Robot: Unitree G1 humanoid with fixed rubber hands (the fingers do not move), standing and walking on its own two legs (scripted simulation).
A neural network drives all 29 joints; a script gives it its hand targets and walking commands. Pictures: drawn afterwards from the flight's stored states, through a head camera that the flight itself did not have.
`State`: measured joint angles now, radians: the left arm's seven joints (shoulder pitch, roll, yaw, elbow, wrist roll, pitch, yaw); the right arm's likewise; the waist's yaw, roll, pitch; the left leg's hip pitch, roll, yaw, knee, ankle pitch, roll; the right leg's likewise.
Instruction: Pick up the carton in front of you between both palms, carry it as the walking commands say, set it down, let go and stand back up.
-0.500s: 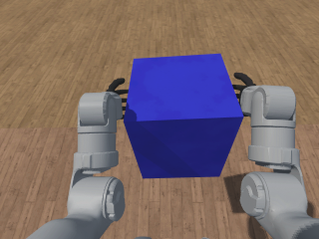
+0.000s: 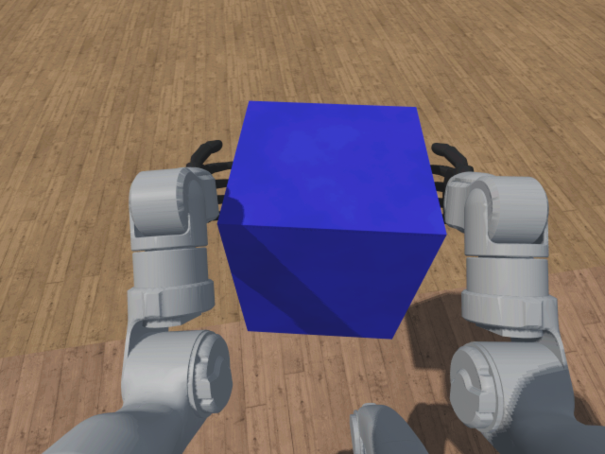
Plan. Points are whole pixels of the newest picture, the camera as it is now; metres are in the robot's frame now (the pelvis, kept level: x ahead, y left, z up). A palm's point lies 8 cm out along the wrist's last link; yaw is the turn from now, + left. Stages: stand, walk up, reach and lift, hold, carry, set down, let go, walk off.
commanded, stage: carry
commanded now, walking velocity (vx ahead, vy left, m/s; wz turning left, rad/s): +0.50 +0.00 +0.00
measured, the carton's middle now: (325, 227) +0.38 -0.03 +0.08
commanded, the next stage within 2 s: none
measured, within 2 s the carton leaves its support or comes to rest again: neither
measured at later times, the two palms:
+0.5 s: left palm (181, 29) +0.68 +0.16 +0.21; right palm (370, 6) +0.72 -0.14 +0.22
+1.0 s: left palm out of the picture +1.03 +0.12 +0.26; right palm out of the picture +1.03 -0.18 +0.25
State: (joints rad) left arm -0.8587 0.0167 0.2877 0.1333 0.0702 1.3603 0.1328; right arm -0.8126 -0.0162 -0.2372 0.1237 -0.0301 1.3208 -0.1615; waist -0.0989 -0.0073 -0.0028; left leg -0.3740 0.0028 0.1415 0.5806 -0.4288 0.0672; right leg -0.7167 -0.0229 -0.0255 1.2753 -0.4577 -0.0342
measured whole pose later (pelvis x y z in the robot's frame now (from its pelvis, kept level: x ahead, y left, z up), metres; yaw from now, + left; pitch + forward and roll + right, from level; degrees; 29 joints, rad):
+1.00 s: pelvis +0.65 -0.02 +0.07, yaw +0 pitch +3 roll +0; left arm -0.89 0.00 0.29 0.15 0.09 1.34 0.13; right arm -0.89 -0.04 -0.27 0.18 -0.03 1.31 -0.15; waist -0.02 0.02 -0.05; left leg -0.24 0.06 0.10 0.82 -0.48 0.00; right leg -0.53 -0.01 -0.15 0.60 -0.11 -0.09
